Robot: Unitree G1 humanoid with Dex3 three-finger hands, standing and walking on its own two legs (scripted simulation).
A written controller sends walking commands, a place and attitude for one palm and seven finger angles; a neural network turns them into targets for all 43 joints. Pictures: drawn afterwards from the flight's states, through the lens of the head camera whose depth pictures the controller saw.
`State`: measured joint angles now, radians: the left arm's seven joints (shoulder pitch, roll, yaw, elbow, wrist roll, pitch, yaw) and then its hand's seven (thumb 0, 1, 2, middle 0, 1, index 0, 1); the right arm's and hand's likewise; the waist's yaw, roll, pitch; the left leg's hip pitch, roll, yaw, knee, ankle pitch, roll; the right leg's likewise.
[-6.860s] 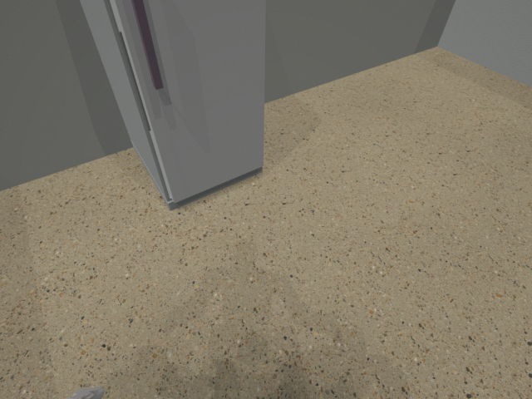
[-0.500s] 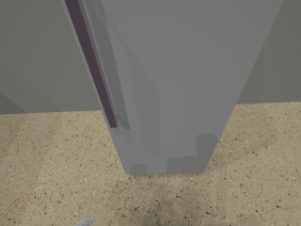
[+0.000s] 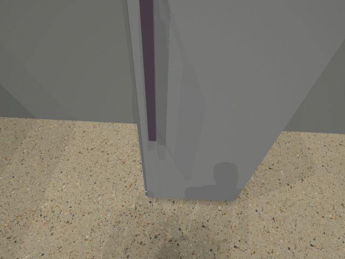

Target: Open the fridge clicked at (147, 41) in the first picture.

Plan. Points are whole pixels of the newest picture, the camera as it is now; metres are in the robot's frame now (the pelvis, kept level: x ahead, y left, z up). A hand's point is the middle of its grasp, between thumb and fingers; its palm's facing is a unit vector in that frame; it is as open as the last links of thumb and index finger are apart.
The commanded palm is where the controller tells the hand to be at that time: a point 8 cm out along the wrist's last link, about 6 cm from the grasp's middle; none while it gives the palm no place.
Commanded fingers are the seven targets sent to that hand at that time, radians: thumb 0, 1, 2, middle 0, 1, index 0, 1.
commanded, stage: come to a stop and stand still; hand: left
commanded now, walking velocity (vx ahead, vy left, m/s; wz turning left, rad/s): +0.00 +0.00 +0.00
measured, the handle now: (150, 72) +0.52 +0.11 +0.17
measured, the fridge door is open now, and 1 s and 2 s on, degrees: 0 0 0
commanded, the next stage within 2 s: look again from close up in 1.02 s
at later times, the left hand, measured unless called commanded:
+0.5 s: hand out of the picture -0.04 +0.14 -0.18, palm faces +0.02 -0.99 -0.15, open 7.4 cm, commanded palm none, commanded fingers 0.00 0.90 0.90 -0.20 -0.30 -0.20 -0.30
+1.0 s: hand out of the picture -0.02 +0.17 -0.18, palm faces +0.05 -0.98 -0.19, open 7.4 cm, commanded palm none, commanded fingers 0.00 0.90 0.90 -0.20 -0.30 -0.20 -0.30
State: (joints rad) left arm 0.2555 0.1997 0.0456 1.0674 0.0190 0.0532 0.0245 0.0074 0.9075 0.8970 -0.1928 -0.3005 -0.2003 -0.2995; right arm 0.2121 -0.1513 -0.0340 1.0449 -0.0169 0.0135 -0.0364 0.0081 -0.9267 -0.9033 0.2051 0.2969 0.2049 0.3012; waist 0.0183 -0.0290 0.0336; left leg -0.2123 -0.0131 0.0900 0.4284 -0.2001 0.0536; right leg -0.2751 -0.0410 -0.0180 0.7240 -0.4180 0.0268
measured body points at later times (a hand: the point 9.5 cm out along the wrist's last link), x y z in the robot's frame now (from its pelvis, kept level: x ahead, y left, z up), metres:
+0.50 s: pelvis -0.03 -0.01 +0.00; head -0.03 -0.01 +0.45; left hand -0.04 +0.19 -0.16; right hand -0.08 -0.22 -0.16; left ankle +0.02 +0.09 -0.74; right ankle -0.04 -0.13 -0.74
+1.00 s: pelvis -0.03 +0.00 -0.01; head -0.05 +0.01 +0.44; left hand -0.03 +0.22 -0.17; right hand +0.00 -0.23 -0.16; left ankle +0.02 +0.09 -0.74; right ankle -0.04 -0.13 -0.74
